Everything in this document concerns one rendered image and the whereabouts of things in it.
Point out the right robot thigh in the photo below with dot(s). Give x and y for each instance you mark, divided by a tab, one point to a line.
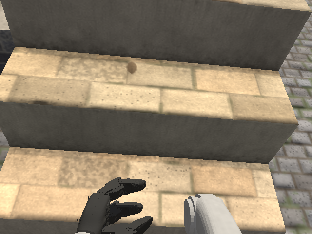
206	214

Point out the robot left hand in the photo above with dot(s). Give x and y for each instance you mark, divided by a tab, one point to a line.
98	213

